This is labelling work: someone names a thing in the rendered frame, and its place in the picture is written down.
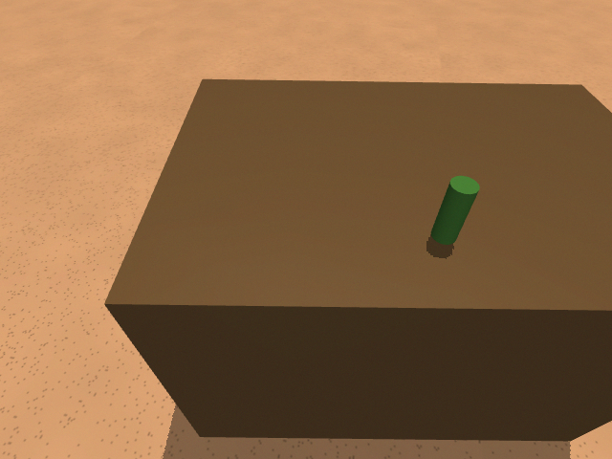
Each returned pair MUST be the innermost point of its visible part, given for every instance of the can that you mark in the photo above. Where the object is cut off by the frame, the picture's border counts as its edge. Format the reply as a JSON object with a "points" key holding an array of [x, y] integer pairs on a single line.
{"points": [[454, 210]]}

